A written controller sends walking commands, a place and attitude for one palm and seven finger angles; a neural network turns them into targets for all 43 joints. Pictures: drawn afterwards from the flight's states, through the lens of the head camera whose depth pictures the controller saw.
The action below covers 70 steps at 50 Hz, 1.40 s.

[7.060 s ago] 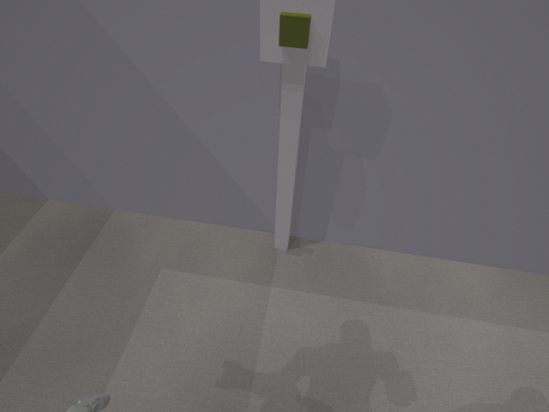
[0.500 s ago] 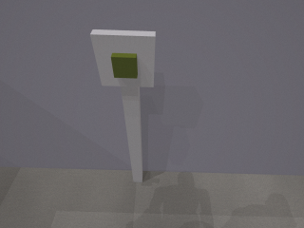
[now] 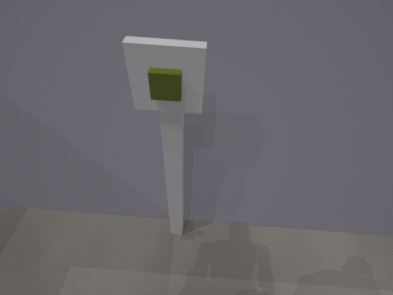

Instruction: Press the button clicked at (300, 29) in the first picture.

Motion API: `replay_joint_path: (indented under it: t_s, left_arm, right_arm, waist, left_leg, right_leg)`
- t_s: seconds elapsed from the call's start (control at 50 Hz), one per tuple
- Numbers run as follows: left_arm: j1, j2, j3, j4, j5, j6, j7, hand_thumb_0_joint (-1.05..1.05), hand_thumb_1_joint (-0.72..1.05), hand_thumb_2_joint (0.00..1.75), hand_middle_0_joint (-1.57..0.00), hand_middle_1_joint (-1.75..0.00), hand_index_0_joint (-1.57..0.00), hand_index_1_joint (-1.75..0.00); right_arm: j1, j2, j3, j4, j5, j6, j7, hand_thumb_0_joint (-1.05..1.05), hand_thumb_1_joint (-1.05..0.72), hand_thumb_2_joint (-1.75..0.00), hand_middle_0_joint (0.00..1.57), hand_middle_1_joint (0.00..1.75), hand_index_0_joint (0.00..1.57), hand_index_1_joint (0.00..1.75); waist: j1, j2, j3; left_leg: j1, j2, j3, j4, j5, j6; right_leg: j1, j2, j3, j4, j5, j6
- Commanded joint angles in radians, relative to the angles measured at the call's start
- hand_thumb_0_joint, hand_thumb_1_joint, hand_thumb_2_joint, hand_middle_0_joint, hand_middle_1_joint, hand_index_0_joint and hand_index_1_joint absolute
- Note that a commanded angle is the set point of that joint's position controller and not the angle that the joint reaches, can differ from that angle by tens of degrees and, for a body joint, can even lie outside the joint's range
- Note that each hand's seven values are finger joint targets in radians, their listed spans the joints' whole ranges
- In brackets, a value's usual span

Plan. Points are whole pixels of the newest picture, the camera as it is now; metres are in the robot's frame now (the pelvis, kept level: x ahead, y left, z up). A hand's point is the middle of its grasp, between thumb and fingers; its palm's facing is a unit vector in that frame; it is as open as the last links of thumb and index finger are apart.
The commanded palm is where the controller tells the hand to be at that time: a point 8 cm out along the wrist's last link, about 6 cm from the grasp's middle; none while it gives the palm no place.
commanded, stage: look again from close up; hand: left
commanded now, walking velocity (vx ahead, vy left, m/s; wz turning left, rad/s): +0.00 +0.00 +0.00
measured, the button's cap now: (165, 84) +0.50 +0.12 +0.17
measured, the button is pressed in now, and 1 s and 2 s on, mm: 0 0 0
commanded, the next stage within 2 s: raise the hand and make a fist in 0.18 s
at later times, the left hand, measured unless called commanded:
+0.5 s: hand (133, 231) +0.23 +0.15 +0.01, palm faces +0.24 -0.96 -0.17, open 6.7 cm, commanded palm +0.12 +0.19 -0.04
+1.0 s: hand (150, 255) +0.19 +0.10 +0.02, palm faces -0.10 -0.99 -0.08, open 3.5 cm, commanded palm +0.14 +0.18 +0.04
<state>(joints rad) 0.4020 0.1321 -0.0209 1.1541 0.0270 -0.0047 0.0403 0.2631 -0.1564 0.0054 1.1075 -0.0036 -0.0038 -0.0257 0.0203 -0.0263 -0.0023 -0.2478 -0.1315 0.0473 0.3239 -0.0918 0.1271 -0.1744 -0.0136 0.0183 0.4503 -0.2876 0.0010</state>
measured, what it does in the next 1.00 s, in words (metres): lowers itself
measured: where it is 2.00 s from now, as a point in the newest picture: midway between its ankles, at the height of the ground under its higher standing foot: outside the picture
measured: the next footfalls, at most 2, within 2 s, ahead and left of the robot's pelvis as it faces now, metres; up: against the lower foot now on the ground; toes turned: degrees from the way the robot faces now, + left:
none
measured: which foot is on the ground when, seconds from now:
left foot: down 0.00-1.00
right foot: down 0.00-1.00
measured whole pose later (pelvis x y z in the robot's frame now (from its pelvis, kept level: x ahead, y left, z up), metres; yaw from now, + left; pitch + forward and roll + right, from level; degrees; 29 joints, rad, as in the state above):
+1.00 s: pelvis +0.00 -0.10 -0.06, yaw +3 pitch +8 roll +0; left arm 0.40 0.29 0.21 -0.03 -0.34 -0.34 -0.47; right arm 0.17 -0.21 0.05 0.57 0.06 -0.18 -0.08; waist 0.03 0.03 -0.12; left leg -0.70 -0.02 -0.06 0.93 -0.37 0.00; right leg -0.55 0.11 -0.11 0.91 -0.52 -0.06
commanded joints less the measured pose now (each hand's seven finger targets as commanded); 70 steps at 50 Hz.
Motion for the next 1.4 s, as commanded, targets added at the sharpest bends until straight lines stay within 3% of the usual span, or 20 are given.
replay_joint_path:
  t_s: [0.0,0.24,0.26,0.28,0.3,0.32,0.34,0.38,0.42,0.46,0.5,0.56,0.62,0.72,0.8,0.88,0.98,1.08,1.18,1.38]
  left_arm:
    - [0.096,0.08,0.008,-0.007,-0.003,-0.012,0.006,0.0,0.9,0.9,-0.2,-0.3,-0.2,-0.3]
    - [0.045,0.091,0.005,-0.033,-0.01,-0.025,0.005,0.0,0.9,0.9,-0.2,-0.3,-0.2,-0.3]
    - [0.072,0.109,0.006,-0.028,0.011,-0.042,0.034,0.0,0.9,0.9,-0.2,-0.3,-0.2,-0.3]
    - [-0.584,0.36,0.131,-1.601,-0.193,-0.241,0.039,0.0,0.9,0.9,-0.23,-0.33,-0.23,-0.33]
    - [-0.298,0.283,0.115,-1.445,-0.139,-0.198,0.092,0.0,0.9,0.9,-0.25,-0.36,-0.25,-0.36]
    - [-0.254,0.238,0.084,-1.382,-0.147,-0.158,0.147,0.0,0.9,0.9,-0.28,-0.39,-0.28,-0.39]
    - [0.096,-0.001,-0.037,-1.078,-0.154,-0.059,0.141,0.0,0.9,0.9,-0.31,-0.42,-0.31,-0.42]
    - [0.008,0.067,0.005,-1.339,-0.206,-0.127,0.104,0.0,0.9,0.9,-0.36,-0.48,-0.36,-0.48]
    - [0.126,0.068,0.049,-1.173,-0.205,-0.194,0.045,0.0,0.9,0.9,-0.42,-0.54,-0.42,-0.54]
    - [0.359,0.011,0.085,-1.008,-0.239,-0.28,-0.068,0.0,0.9,0.9,-0.47,-0.6,-0.47,-0.6]
    - [0.499,0.024,0.137,-1.009,-0.289,-0.394,-0.224,0.0,0.9,0.9,-0.53,-0.66,-0.53,-0.66]
    - [0.536,0.182,0.311,-1.016,-0.349,-0.457,-0.419,0.0,0.9,0.9,-0.61,-0.75,-0.61,-0.75]
    - [0.37,0.298,0.403,-1.307,-0.355,-0.424,-0.415,0.0,0.9,0.9,-0.69,-0.84,-0.69,-0.84]
    - [0.083,0.254,0.354,-1.686,-0.366,-0.611,-0.299,0.0,0.9,0.9,-0.83,-0.99,-0.83,-0.99]
    - [-0.036,0.187,0.216,-1.555,-0.358,-0.67,-0.368,0.0,0.9,0.9,-0.94,-1.11,-0.94,-1.11]
    - [0.001,0.272,0.257,-1.322,-0.376,-0.496,-0.51,0.0,0.9,0.9,-1.05,-1.23,-1.05,-1.23]
    - [0.063,0.391,0.464,-1.396,-0.43,-0.228,-0.469,0.0,0.9,0.9,-1.19,-1.38,-1.19,-1.38]
    - [0.105,0.29,0.484,-1.509,-0.458,-0.265,-0.303,0.0,0.9,0.9,-1.3,-1.5,-1.3,-1.5]
    - [0.079,0.245,0.322,-1.495,-0.395,-0.284,-0.338,0.0,0.9,0.9,-1.3,-1.5,-1.3,-1.5]
    - [-0.066,0.343,0.394,-1.678,-0.387,-0.256,-0.256,0.0,0.9,0.9,-1.3,-1.5,-1.3,-1.5]
  right_arm:
    - [0.052,-0.105,-0.022,-0.031,-0.003,-0.019,-0.006,0.0,-0.9,-0.9,0.2,0.3,0.2,0.3]
    - [0.069,-0.089,-0.011,-0.015,-0.004,-0.029,-0.007,0.0,-0.9,-0.9,0.2,0.3,0.2,0.3]
    - [-0.015,-0.131,-0.01,-0.09,-0.002,-0.023,0.006,0.0,-0.9,-0.9,0.2,0.3,0.2,0.3]
    - [0.078,-0.306,-0.054,-0.477,0.046,-0.159,-0.046,0.0,-0.9,-0.9,0.2,0.3,0.2,0.3]
    - [-0.028,-0.212,0.009,-0.386,0.042,-0.265,-0.065,0.0,-0.9,-0.9,0.2,0.3,0.2,0.3]
    - [-0.029,-0.207,-0.008,-0.333,0.039,-0.298,-0.068,0.0,-0.9,-0.9,0.2,0.3,0.2,0.3]
    - [-0.022,-0.151,-0.011,-0.322,0.052,-0.294,-0.045,0.0,-0.9,-0.9,0.2,0.3,0.2,0.3]
    - [-0.062,-0.217,-0.029,-0.437,0.058,-0.309,-0.046,0.0,-0.9,-0.9,0.2,0.3,0.2,0.3]
    - [-0.074,-0.219,-0.05,-0.483,0.034,-0.317,-0.037,0.0,-0.9,-0.9,0.2,0.3,0.2,0.3]
    - [-0.115,-0.217,-0.076,-0.526,0.019,-0.292,-0.02,0.0,-0.9,-0.9,0.2,0.3,0.2,0.3]
    - [-0.156,-0.218,-0.097,-0.571,0.02,-0.27,0.001,0.0,-0.9,-0.9,0.2,0.3,0.2,0.3]
    - [-0.176,-0.221,-0.11,-0.654,0.044,-0.256,0.021,0.0,-0.9,-0.9,0.2,0.3,0.2,0.3]
    - [-0.189,-0.201,-0.093,-0.726,0.035,-0.224,-0.005,0.0,-0.9,-0.9,0.2,0.3,0.2,0.3]
    - [-0.08,-0.166,-0.079,-0.708,0.01,-0.2,-0.033,0.0,-0.9,-0.9,0.2,0.3,0.2,0.3]
    - [-0.098,-0.196,-0.057,-0.666,0.024,-0.248,-0.048,0.0,-0.9,-0.9,0.2,0.3,0.2,0.3]
    - [-0.095,-0.237,-0.056,-0.674,0.062,-0.258,-0.071,0.0,-0.9,-0.9,0.2,0.3,0.2,0.3]
    - [-0.176,-0.188,-0.028,-0.752,0.072,-0.212,-0.084,0.0,-0.9,-0.9,0.2,0.3,0.2,0.3]
    - [-0.143,-0.152,-0.027,-0.729,0.067,-0.231,-0.068,0.0,-0.9,-0.9,0.2,0.3,0.2,0.3]
    - [-0.1,-0.197,-0.039,-0.705,0.075,-0.284,-0.058,0.0,-0.9,-0.9,0.2,0.3,0.2,0.3]
    - [-0.111,-0.2,-0.02,-0.679,0.075,-0.352,-0.075,0.0,-0.9,-0.9,0.2,0.3,0.2,0.3]
  waist:
    - [-0.012,0.032,0.078]
    - [-0.019,0.012,0.071]
    - [0.002,-0.028,0.126]
    - [-0.18,0.167,-0.372]
    - [-0.067,0.33,-0.385]
    - [-0.072,0.306,-0.305]
    - [-0.061,0.201,-0.128]
    - [-0.06,0.156,-0.062]
    - [-0.068,-0.077,-0.017]
    - [0.001,-0.313,-0.01]
    - [0.04,-0.393,-0.079]
    - [0.071,-0.224,-0.195]
    - [0.077,0.104,-0.243]
    - [-0.045,0.142,-0.291]
    - [-0.132,0.14,-0.14]
    - [-0.1,-0.064,-0.175]
    - [0.035,0.015,-0.327]
    - [0.029,-0.005,-0.2]
    - [-0.018,0.013,-0.136]
    - [0.012,0.105,-0.175]
  left_leg:
    - [0.026,0.247,-0.282,-0.144,-0.313,-0.057]
    - [0.047,0.222,-0.211,-0.048,-0.128,-0.057]
    - [-0.03,0.203,-0.141,0.108,-0.092,-0.099]
    - [0.346,0.122,-0.096,0.084,-0.049,-0.094]
    - [0.345,0.183,-0.143,0.025,-0.104,-0.124]
    - [0.226,0.182,-0.176,-0.006,-0.217,-0.149]
    - [0.12,0.188,-0.196,-0.016,-0.247,-0.143]
    - [0.035,0.174,-0.195,0.071,-0.276,-0.127]
    - [-0.053,0.136,-0.15,0.207,-0.159,-0.095]
    - [-0.195,0.128,-0.12,0.329,-0.041,-0.105]
    - [-0.306,0.109,-0.088,0.407,-0.008,-0.123]
    - [-0.338,0.079,-0.043,0.475,0.027,-0.136]
    - [-0.297,0.071,-0.012,0.493,0.004,-0.12]
    - [-0.213,0.104,-0.064,0.575,0.043,-0.083]
    - [-0.258,0.131,-0.107,0.616,-0.093,-0.066]
    - [-0.373,0.129,-0.115,0.621,-0.186,-0.064]
    - [-0.295,0.135,-0.125,0.526,-0.111,-0.088]
    - [-0.26,0.148,-0.116,0.457,-0.102,-0.105]
    - [-0.203,0.148,-0.105,0.426,-0.132,-0.084]
    - [-0.032,0.148,-0.109,0.298,-0.109,-0.072]
  right_leg:
    - [-0.101,-0.051,0.06,-0.061,-0.034,-0.047]
    - [-0.085,-0.074,0.097,-0.101,0.022,-0.058]
    - [-0.084,-0.073,0.071,-0.119,0.056,-0.045]
    - [-0.116,0.017,-0.038,0.006,0.09,-0.024]
    - [-0.13,0.033,-0.058,0.087,-0.023,-0.047]
    - [-0.171,0.029,-0.059,0.105,-0.074,-0.048]
    - [-0.238,0.021,-0.072,0.123,-0.068,-0.05]
    - [-0.226,0.016,-0.083,0.069,-0.034,-0.042]
    - [-0.274,0.024,-0.081,0.035,-0.031,-0.035]
    - [-0.349,0.034,-0.09,0.139,0.087,-0.018]
    - [-0.31,0.009,-0.058,0.241,0.386,0.019]
    - [-0.164,-0.042,0.042,0.321,0.745,0.045]
    - [-0.171,-0.049,0.104,0.304,0.64,0.045]
    - [-0.32,-0.012,0.121,0.299,0.555,0.067]
    - [-0.526,0.016,0.067,0.28,0.208,0.044]
    - [-0.418,-0.036,0.206,0.167,0.136,0.129]
    - [-0.141,-0.11,0.242,0.155,0.271,0.143]
    - [-0.207,-0.06,0.147,0.151,0.302,0.113]
    - [-0.312,-0.034,0.119,0.108,0.135,0.114]
    - [-0.277,0.029,-0.031,0.103,0.009,0.004]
